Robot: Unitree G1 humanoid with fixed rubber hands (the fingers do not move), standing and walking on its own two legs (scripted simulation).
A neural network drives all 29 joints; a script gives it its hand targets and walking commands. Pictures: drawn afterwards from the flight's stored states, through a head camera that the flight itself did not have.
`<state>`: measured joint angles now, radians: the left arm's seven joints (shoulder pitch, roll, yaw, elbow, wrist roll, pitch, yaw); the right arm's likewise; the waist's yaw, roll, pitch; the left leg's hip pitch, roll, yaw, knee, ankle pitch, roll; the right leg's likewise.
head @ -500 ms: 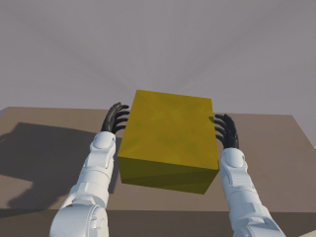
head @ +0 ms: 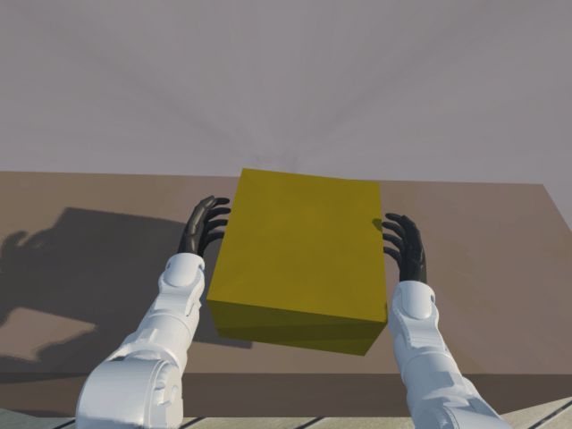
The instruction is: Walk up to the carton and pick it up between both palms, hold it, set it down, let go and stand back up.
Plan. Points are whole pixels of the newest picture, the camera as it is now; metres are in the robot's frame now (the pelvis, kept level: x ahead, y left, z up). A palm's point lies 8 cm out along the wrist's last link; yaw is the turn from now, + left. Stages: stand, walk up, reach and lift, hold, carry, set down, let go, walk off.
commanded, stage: set down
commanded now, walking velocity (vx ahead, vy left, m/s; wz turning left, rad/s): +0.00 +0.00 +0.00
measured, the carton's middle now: (300, 258) +0.39 -0.01 -0.03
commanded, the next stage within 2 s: none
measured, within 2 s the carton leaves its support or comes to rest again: neither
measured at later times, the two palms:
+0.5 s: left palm (200, 262) +0.38 +0.15 -0.04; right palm (401, 293) +0.33 -0.17 -0.03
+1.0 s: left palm (202, 262) +0.40 +0.15 -0.07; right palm (389, 300) +0.34 -0.16 -0.07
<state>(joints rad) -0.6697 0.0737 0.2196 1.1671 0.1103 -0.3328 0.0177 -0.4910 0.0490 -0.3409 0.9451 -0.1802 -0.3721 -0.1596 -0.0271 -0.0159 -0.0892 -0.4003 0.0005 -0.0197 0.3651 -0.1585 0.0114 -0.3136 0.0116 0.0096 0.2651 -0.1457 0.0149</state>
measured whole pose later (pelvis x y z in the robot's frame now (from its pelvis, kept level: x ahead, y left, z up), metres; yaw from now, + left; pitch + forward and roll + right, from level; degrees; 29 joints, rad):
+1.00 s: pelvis -0.03 +0.02 -0.06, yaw -1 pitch +27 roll -5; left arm -0.95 0.16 -0.06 1.61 -0.11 -0.54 0.07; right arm -0.63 0.02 -0.35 1.11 -0.09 -0.45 -0.18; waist -0.08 0.07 -0.24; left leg -1.01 0.00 -0.05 0.85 -0.31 0.03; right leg -0.90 0.02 -0.04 0.73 -0.31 0.04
